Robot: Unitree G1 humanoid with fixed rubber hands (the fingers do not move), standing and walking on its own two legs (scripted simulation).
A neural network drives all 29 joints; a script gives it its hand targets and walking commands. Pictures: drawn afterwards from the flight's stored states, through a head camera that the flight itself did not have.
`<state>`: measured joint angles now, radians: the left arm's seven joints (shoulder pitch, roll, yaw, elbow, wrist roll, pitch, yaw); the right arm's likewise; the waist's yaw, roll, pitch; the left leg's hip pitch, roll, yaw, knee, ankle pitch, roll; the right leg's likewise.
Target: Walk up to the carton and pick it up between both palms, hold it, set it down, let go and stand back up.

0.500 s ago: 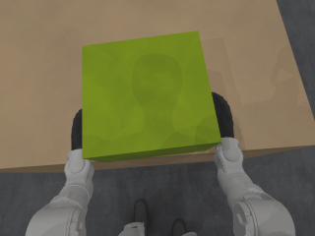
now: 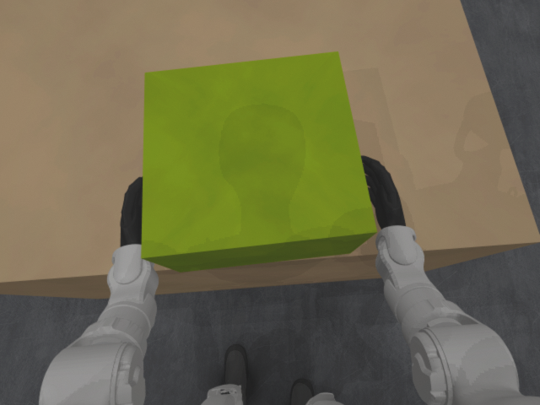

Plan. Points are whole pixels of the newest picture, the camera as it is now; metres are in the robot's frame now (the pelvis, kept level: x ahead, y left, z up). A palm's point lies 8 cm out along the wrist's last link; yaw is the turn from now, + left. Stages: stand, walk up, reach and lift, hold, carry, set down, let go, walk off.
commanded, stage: set down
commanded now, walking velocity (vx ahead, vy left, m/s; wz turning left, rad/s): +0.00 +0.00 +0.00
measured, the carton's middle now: (254, 169) +0.46 +0.02 -0.06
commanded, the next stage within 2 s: none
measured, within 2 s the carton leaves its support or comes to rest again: rests again in 0.80 s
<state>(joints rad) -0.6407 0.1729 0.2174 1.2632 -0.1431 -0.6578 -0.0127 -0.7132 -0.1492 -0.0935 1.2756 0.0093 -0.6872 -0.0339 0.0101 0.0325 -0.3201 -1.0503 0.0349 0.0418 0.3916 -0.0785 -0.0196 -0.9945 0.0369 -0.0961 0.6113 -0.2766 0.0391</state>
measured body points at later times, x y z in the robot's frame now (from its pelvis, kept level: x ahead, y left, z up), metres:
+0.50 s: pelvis -0.03 +0.01 -0.01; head +0.16 -0.03 +0.40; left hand +0.40 +0.19 -0.06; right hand +0.38 -0.19 -0.07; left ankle +0.01 +0.14 -0.71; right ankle -0.09 -0.06 -0.70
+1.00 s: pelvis -0.08 +0.04 +0.00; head +0.09 +0.02 +0.42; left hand +0.32 +0.23 -0.04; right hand +0.32 -0.18 -0.03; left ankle +0.01 +0.15 -0.71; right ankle -0.08 -0.06 -0.71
